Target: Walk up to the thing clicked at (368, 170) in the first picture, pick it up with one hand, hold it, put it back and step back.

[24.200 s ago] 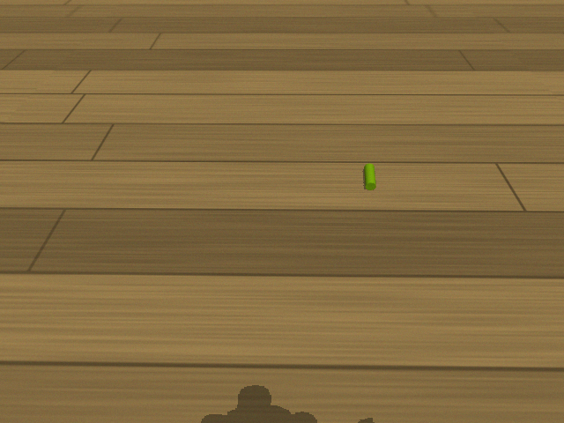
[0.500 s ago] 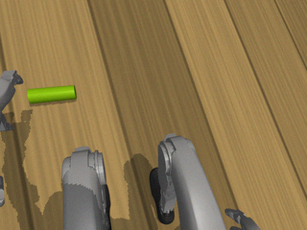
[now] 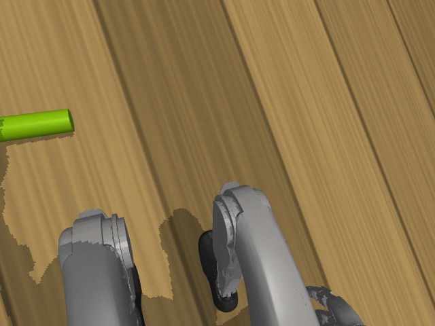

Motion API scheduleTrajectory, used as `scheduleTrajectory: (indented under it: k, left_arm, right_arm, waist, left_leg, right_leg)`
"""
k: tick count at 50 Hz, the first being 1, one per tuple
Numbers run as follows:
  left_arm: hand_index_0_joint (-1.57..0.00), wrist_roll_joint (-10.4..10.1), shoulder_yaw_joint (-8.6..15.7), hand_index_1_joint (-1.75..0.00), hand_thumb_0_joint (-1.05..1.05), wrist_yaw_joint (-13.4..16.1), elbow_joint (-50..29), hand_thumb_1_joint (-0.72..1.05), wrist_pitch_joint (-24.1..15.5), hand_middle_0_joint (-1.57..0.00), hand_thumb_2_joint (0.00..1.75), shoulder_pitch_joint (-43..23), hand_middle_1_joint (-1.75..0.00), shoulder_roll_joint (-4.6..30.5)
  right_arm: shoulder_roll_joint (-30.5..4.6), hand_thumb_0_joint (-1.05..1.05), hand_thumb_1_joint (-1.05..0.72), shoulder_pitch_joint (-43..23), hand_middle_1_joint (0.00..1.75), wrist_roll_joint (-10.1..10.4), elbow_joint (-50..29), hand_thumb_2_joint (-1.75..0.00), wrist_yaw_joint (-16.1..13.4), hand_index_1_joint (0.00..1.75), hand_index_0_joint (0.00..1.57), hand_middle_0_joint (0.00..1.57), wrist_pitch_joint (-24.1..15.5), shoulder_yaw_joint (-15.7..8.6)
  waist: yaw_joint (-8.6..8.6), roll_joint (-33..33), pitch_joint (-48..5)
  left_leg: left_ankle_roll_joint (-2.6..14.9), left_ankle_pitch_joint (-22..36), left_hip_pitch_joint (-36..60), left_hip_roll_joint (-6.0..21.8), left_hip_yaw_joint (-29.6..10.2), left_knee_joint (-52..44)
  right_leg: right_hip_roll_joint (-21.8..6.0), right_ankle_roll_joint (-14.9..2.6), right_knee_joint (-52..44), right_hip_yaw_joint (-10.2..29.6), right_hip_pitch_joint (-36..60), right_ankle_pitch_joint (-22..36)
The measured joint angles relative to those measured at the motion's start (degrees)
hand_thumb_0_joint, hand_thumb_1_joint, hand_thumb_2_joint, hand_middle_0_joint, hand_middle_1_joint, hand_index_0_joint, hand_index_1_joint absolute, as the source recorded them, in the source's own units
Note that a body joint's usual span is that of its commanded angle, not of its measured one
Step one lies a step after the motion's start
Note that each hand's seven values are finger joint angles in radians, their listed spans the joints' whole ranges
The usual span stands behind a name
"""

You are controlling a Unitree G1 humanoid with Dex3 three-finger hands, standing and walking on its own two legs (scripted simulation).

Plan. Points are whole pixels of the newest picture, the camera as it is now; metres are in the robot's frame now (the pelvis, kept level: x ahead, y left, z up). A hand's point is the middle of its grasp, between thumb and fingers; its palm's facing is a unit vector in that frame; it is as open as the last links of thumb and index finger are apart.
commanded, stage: rise first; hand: left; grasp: from above
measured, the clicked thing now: (33, 125) +0.52 +0.30 -0.32
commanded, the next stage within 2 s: approach in 2.00 s
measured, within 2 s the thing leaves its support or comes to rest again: neither
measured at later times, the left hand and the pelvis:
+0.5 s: hand out of the picture +0.47 +0.34 -0.19, palm faces -0.45 -0.07 -0.89, open 13.9 cm; pelvis +0.00 +0.00 -0.01, yaw -2 degrees
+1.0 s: hand out of the picture +0.48 +0.33 -0.20, palm faces -0.46 -0.07 -0.89, open 14.3 cm; pelvis -0.01 +0.00 -0.02, yaw -2 degrees
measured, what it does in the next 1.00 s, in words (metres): stands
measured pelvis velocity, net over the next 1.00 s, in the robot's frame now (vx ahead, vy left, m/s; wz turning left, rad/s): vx -0.01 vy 0.00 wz -0.04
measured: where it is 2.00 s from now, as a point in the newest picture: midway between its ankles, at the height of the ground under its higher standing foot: (177, 299)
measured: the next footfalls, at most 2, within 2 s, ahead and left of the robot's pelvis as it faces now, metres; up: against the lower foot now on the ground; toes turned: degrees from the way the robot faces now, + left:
none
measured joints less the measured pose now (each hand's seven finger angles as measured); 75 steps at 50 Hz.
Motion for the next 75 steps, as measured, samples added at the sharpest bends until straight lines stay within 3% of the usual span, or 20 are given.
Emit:
scheduleTrajectory:
  k: [8, 41, 63, 75]
  left_arm:
    - [-0.22, -1.0, -0.1, -0.87, 0.00, -0.7, 0.1, -0.40, -0.1, -0.22, 0.90, -0.4, -0.85, 1.2]
    - [-0.08, -1.0, -0.8, -0.99, 0.00, -0.6, 1.8, -0.56, 0.6, -0.10, 1.03, -2.1, -0.97, 4.3]
    - [-0.08, 0.1, -0.6, -1.00, 0.00, 1.9, 4.5, -0.56, 0.4, -0.09, 1.03, -2.7, -0.98, 5.7]
    - [-0.08, -0.7, -1.6, -1.00, 0.00, 0.6, 3.6, -0.56, 1.6, -0.09, 1.03, -2.7, -0.98, 6.2]
  right_arm:
    - [-0.4, 0.00, -0.92, 0.5, 0.30, -0.3, -0.7, -0.90, 0.3, 0.30, 0.20, 0.20, 0.5, 1.1]
    - [-0.5, 0.00, -0.91, 1.7, 0.30, 0.4, -2.4, -0.90, 0.8, 0.30, 0.20, 0.20, -0.5, 3.9]
    - [-0.8, 0.00, -0.91, 1.1, 0.30, -0.2, -2.6, -0.90, 1.0, 0.30, 0.20, 0.20, -1.9, 5.2]
    - [-0.7, 0.00, -0.91, 1.7, 0.30, -0.2, -2.7, -0.90, 1.1, 0.30, 0.20, 0.20, -2.2, 5.3]
  waist:
    - [-0.59, -0.1, 0.8]
    - [-3.21, -1.1, 3.3]
    - [-4.22, -1.9, 3.9]
    - [-4.20, -1.9, 3.8]
  left_leg:
    - [0.10, -0.2, -0.5, 0.2, -0.6, 1.0]
    - [0.44, 0.7, -2.6, 0.2, -1.6, 3.8]
    - [0.53, 0.9, -3.4, 0.3, -2.4, 5.1]
    - [0.73, 1.1, -3.4, 0.1, -2.3, 5.1]
  right_leg:
    - [0.2, 0.14, 0.5, -0.5, -0.3, 0.1]
    - [0.5, 0.61, 2.2, -1.4, -1.8, 1.5]
    - [0.7, 0.80, 2.9, -2.1, -2.2, 1.9]
    - [0.6, 1.01, 2.8, -2.0, -2.0, 1.9]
